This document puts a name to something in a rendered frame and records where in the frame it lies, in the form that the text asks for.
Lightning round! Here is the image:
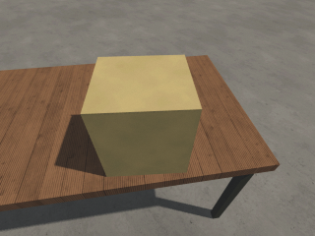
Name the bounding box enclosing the carton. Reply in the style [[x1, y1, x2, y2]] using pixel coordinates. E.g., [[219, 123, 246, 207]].
[[81, 54, 203, 177]]

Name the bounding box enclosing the table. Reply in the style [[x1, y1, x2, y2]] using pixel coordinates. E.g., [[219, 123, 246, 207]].
[[0, 55, 280, 219]]

